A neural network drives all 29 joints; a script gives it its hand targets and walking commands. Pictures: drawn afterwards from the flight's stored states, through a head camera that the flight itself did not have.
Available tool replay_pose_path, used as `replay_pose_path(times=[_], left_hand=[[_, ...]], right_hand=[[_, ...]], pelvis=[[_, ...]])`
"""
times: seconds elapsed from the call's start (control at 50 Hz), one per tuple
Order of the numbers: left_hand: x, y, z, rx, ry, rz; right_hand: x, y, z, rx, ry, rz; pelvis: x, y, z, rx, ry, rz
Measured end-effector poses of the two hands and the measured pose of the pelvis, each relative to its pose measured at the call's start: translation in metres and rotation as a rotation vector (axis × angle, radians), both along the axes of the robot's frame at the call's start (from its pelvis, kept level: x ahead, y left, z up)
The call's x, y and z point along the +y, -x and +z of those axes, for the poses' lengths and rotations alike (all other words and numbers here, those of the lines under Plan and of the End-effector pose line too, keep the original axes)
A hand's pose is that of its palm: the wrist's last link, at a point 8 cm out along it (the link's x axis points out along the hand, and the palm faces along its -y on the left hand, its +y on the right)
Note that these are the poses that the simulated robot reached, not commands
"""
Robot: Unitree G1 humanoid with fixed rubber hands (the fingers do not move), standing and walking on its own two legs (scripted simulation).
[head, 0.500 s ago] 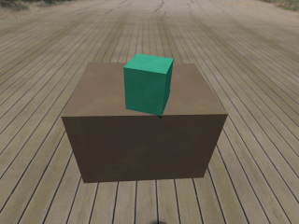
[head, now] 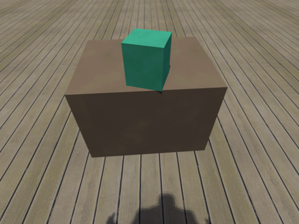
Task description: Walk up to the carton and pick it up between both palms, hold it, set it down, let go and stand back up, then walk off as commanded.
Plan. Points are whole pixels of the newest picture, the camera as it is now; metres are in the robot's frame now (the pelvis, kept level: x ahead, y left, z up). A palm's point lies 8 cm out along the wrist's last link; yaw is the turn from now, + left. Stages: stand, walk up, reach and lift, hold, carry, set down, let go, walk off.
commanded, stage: walk off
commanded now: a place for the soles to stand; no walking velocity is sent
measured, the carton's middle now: (148, 59) +0.95 +0.02 -0.01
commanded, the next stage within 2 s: none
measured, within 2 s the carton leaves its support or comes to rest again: neither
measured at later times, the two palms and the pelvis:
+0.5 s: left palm out of the picture +0.13 +0.32 -0.09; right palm out of the picture +0.08 -0.31 -0.10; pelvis +0.05 +0.00 -0.02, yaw +0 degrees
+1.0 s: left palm (57, 199) +0.24 +0.29 -0.09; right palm (249, 194) +0.26 -0.30 -0.11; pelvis +0.19 -0.01 -0.01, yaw +2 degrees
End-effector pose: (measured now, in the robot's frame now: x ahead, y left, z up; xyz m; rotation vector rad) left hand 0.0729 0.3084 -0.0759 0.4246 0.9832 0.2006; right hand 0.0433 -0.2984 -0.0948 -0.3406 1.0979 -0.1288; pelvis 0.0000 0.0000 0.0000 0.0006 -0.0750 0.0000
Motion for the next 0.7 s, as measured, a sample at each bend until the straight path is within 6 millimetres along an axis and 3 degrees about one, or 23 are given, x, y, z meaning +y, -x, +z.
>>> replay_pose_path(times=[0.06, 0.14, 0.22, 0.34, 0.44, 0.5, 0.58, 0.7], left_hand=[[0.015, 0.004, -0.02, 0.016, 0.014, -0.014], [0.028, 0.003, -0.052, 0.043, 0.031, -0.015], [0.022, -0.009, -0.05, 0.014, 0.092, -0.027], [0.029, -0.021, -0.025, -0.007, 0.076, -0.019], [0.025, -0.038, -0.017, 0.005, 0.028, -0.028], [0.01, -0.056, -0.016, -0.005, 0.014, -0.031], [-0.015, -0.083, -0.017, -0.056, -0.008, -0.025], [-0.043, -0.089, -0.003, -0.055, -0.006, 0.071]], right_hand=[[0.002, 0.007, 0.006, 0.01, 0.066, -0.003], [0.008, 0.025, -0.001, -0.002, 0.129, -0.049], [0.015, 0.024, 0.006, -0.018, 0.137, -0.065], [0.017, -0.006, 0.014, -0.052, 0.122, -0.037], [0.004, -0.023, 0.005, -0.046, 0.11, -0.035], [-0.01, -0.041, -0.004, -0.054, 0.094, -0.036], [-0.032, -0.078, -0.024, -0.078, 0.06, -0.014], [-0.029, -0.135, -0.03, -0.102, -0.027, 0.045]], pelvis=[[0.01, 0.004, -0.009, 0.007, 0.014, 0.006], [0.022, 0.007, -0.029, -0.032, -0.007, -0.015], [0.028, 0.003, -0.023, -0.03, -0.007, -0.021], [0.026, -0.013, -0.009, 0.015, 0.007, 0.0], [0.011, -0.03, -0.012, 0.036, -0.003, 0.002], [-0.004, -0.047, -0.016, 0.029, -0.025, 0.001], [-0.028, -0.074, -0.029, 0.01, -0.046, 0.013], [-0.039, -0.106, -0.018, -0.008, -0.037, 0.046]])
